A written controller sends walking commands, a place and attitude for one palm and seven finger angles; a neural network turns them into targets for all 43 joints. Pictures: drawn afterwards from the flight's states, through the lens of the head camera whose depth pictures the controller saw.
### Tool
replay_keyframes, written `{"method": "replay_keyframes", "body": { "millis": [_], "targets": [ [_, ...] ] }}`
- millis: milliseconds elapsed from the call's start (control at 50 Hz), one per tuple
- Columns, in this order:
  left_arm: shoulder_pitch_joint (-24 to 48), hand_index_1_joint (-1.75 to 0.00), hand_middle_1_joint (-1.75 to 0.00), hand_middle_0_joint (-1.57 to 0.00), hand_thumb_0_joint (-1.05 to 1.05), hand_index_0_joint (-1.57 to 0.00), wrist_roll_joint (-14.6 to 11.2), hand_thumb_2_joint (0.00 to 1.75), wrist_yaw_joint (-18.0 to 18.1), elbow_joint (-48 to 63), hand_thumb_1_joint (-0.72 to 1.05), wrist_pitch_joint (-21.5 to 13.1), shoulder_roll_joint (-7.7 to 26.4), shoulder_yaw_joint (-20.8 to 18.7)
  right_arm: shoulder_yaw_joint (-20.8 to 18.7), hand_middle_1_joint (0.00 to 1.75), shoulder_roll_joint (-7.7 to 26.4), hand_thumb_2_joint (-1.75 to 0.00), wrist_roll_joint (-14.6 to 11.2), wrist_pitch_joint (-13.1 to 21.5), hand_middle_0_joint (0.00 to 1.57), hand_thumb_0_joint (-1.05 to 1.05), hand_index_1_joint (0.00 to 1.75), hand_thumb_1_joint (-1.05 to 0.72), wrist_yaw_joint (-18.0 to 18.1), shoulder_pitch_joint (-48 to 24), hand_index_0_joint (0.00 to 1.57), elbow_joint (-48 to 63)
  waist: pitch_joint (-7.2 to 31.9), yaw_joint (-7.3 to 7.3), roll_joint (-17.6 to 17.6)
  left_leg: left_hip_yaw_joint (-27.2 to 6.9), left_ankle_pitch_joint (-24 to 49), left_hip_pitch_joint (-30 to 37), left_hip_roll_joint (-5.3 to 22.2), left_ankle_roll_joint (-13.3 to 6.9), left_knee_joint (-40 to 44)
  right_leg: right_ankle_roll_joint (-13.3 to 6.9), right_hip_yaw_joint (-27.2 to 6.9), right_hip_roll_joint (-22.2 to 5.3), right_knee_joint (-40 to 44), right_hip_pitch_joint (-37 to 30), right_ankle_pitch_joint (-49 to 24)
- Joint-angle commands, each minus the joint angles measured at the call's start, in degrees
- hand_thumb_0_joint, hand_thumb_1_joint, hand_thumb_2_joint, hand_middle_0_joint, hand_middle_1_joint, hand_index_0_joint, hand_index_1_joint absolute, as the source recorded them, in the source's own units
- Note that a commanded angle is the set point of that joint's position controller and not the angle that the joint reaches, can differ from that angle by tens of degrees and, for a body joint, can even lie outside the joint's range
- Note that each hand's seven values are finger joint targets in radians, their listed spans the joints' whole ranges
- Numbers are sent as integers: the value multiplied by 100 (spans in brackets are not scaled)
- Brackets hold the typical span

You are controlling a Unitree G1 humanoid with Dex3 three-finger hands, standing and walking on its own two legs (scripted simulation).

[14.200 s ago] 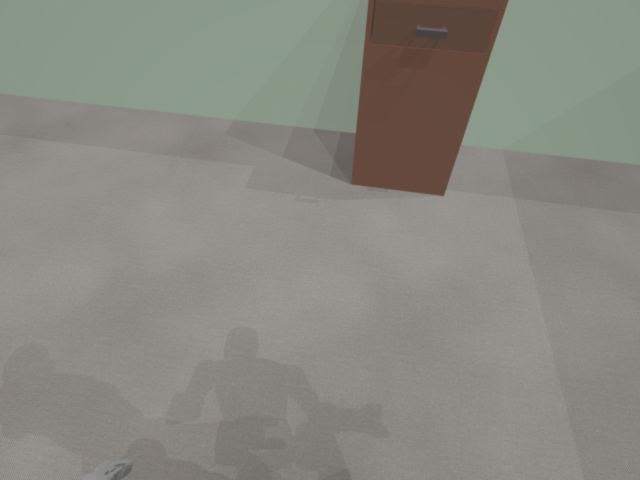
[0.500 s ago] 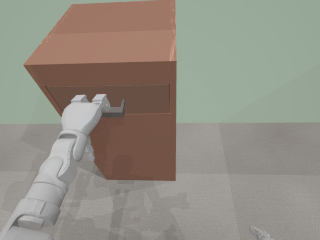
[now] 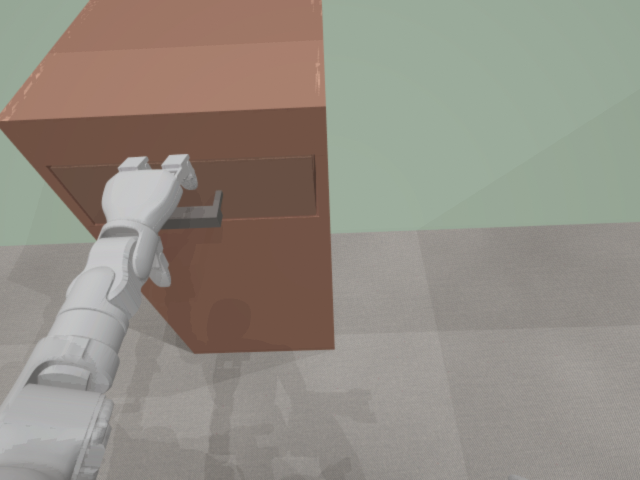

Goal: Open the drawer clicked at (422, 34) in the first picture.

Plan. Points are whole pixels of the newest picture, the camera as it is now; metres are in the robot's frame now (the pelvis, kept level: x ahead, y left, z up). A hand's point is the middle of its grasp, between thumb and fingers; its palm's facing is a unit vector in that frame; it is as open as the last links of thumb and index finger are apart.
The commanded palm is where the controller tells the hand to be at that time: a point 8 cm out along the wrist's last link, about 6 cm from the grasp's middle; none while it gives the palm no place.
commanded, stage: move the hooked fingers above the handle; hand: left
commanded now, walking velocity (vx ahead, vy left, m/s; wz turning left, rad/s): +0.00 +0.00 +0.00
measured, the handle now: (190, 207) +0.52 +0.24 +0.00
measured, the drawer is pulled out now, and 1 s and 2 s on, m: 0.00 0.00 0.00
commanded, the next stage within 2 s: none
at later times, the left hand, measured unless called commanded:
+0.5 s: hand (176, 200) +0.48 +0.23 +0.06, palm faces +0.03 -0.01 -1.00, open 13.7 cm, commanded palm +0.44 +0.24 +0.11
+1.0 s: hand (156, 211) +0.46 +0.26 +0.05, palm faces -0.03 +0.00 -1.00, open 13.8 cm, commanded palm +0.44 +0.25 +0.11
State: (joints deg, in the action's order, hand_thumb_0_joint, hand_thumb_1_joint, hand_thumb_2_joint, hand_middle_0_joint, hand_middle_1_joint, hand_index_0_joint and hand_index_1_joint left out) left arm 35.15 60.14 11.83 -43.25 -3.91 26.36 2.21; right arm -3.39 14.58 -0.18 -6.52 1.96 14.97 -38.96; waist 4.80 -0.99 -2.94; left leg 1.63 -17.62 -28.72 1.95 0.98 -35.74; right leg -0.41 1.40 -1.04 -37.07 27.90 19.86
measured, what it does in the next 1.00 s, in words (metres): stands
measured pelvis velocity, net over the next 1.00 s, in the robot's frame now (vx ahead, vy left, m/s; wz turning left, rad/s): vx -0.01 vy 0.02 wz -0.02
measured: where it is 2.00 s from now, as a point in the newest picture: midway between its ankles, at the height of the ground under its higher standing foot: outside the picture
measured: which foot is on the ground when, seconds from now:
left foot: down 0.00-1.00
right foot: down 0.00-1.00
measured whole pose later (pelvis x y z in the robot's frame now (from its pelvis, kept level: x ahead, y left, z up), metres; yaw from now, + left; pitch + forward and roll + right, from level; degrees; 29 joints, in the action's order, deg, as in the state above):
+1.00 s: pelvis -0.01 +0.02 -0.01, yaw -1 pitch +14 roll -1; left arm 45.3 61.7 14.3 -57.5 -0.9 28.5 1.7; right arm -3.3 15.2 0.1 -6.5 1.3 16.9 -39.2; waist 6.2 -4.1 -2.4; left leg 2.3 -18.3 -35.1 1.9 -0.3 -39.0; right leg 0.8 0.5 -1.1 -38.0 33.4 19.0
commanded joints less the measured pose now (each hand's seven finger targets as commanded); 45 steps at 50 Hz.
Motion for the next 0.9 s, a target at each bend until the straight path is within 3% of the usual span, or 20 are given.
{"method": "replay_keyframes", "body": {
  "millis": [0, 60, 80, 140, 180, 220, 280, 300, 360, 380, 440, 480, 540, 580, 620, 680, 700, 740, 800, 880],
  "targets": [
    [2163, -120, -120, -30, 0, -30, -27, 30, 222, 510, -50, 198, 1482, -483, -290, 30, 785, -90, -32, 111, 20, 0, 30, -90, 11, 305, 20, 497, 2092, -56, 498, 217, 2118, 776, -398, -353, 97, -91, -10, 235, 327, -1114, -2681],
    [2572, -120, -120, -30, 0, -30, -44, 30, 30, 306, -50, 190, 1461, -259, -288, 30, 840, -90, -59, 84, 20, 0, 30, -90, 60, 390, 20, 458, 1858, -257, 596, 211, 1745, 670, -397, -384, 121, -51, -56, 215, 443, -931, -2406],
    [2804, -120, -120, -30, 0, -30, -90, 30, -33, 423, -50, 87, 1295, -95, -303, 30, 840, -90, -48, 89, 20, 0, 30, -90, 65, 441, 20, 444, 1868, -344, 573, 179, 1752, 735, -399, -394, 112, -58, -57, 213, 472, -881, -2354],
    [3203, -120, -120, -30, 0, -30, -100, 30, -84, 590, -50, -228, 1412, -143, -341, 30, 836, -90, -27, 96, 20, 0, 30, -90, 118, 595, 20, 379, 2012, -408, 292, 117, 1711, 928, -392, -409, 24, -79, -91, 241, 435, -615, -2128],
    [3531, -120, -120, -30, 0, -30, -103, 30, -13, 718, -50, -453, 1295, -41, -355, 30, 811, -90, 12, 118, 20, 0, 30, -90, 122, 722, 20, 329, 2114, -502, 202, 38, 1794, 1005, -386, -411, -57, -99, -80, 257, 391, -446, -2041],
    [3669, -120, -120, -30, 0, -30, -12, 30, 162, 505, -50, -548, 1631, -332, -363, 30, 846, -90, 18, 130, 20, 0, 30, -90, 125, 832, 20, 227, 2111, -503, 82, -3, 1744, 934, -361, -389, -134, -119, -57, 282, 285, -187, -1880],
    [3589, -120, -120, -30, 0, -30, 105, 30, 537, 244, -50, -461, 2257, -943, -333, 30, 867, -90, 65, 117, 20, 0, 30, -90, 89, 873, 20, 207, 2463, -284, -80, -2, 1926, 704, -376, -351, -184, -159, -19, 307, 114, -336, -1947],
    [3520, -120, -120, -30, 0, -30, 146, 30, 659, 209, -50, -372, 2309, -1010, -328, 30, 842, -90, 66, 107, 20, 0, 30, -90, 59, 858, 20, 243, 2629, -206, -245, 25, 2056, 677, -382, -331, -208, -166, -1, 309, 26, -395, -2066],
    [3107, -120, -120, -30, 0, -30, 208, 30, 850, -251, -50, 73, 2207, -996, -306, 30, 846, -90, 91, 75, 20, 0, 30, -90, -48, 799, 20, 252, 2678, -78, -313, 131, 2343, 571, -337, -280, -212, -175, 85, 335, -60, -477, -2319],
    [2876, -120, -120, -30, 0, -30, 198, 30, 825, -552, -50, 242, 2138, -986, -303, 30, 865, -90, 87, 54, 20, 0, 30, -90, -79, 815, 20, 257, 2711, -65, -58, 126, 2440, 485, -338, -286, -209, -173, 103, 356, -55, -611, -2412],
    [2768, -120, -120, -30, 0, -30, 189, 30, 631, -624, -50, 550, 1788, -622, -337, 30, 903, -90, 17, 7, 20, 0, 30, -90, -112, 842, 20, 333, 2567, -140, 209, 203, 2330, 531, -270, -300, -104, -127, 104, 357, 87, -626, -2402],
    [2740, -120, -120, -30, 0, -30, 159, 30, 534, -618, -50, 611, 1949, -733, -308, 30, 941, -90, 4, -44, 20, 0, 30, -90, -87, 793, 20, 368, 2485, -108, 413, 192, 2283, 487, -265, -320, -11, -128, 87, 349, 153, -782, -2379],
    [3009, -120, -120, -30, 0, -30, 110, 30, 347, -379, -50, 493, 1791, -522, -308, 30, 939, -90, -41, -31, 20, 0, 30, -90, -6, 751, 20, 441, 2199, -256, 506, 185, 1816, 557, -258, -378, 107, -93, 39, 321, 329, -681, -2027],
    [3235, -120, -120, -30, 0, -30, 73, 30, 233, 70, -50, 179, 1756, -474, -333, 30, 925, -90, -27, 12, 20, 0, 30, -90, 68, 750, 20, 454, 2264, -339, 508, 140, 1821, 774, -244, -415, 99, -91, -7, 312, 410, -679, -1971],
    [3309, -120, -120, -30, 0, -30, 78, 30, 187, 334, -50, -109, 1718, -427, -350, 30, 891, -90, -17, 46, 20, 0, 30, -90, 115, 780, 20, 438, 2275, -365, 199, 88, 1822, 1013, -242, -408, 84, -107, -12, 324, 389, -482, -1841],
    [3608, -120, -120, -30, 0, -30, 58, 30, 254, 795, -50, -440, 1268, -91, -379, 30, 813, -90, 27, 113, 20, 0, 30, -90, 106, 813, 20, 379, 2255, -466, -189, -31, 2021, 1395, -211, -368, -16, -148, 45, 350, 355, -36, -1601],
    [3613, -120, -120, -30, 0, -30, 63, 30, 320, 682, -50, -450, 1194, -45, -388, 30, 810, -90, 30, 127, 20, 0, 30, -90, 89, 835, 20, 324, 2161, -498, -248, -72, 1977, 1440, -208, -350, -30, -143, 62, 356, 350, 132, -1502],
    [3497, -120, -120, -30, 0, -30, 74, 30, 463, 364, -50, -375, 1421, -278, -354, 30, 837, -90, 25, 121, 20, 0, 30, -90, 63, 840, 20, 266, 1988, -429, -185, -95, 1803, 1241, -230, -318, -10, -170, 98, 370, 317, 190, -1379],
    [3556, -120, -120, -30, 0, -30, 116, 30, 668, -62, -50, -82, 1490, -371, -314, 30, 849, -90, 26, 125, 20, 0, 30, -90, -6, 823, 20, 209, 1941, -399, -47, -65, 1675, 964, -257, -312, 9, -180, 126, 372, 281, 152, -1336],
    [3493, -120, -120, -30, 0, -30, 171, 30, 648, -469, -50, 329, 1752, -520, -279, 30, 897, -90, 34, 94, 20, 0, 30, -90, -26, 789, 20, 264, 2229, -301, 38, 39, 1775, 758, -288, -307, 5, -173, 99, 345, 240, -235, -1623]
  ]
}}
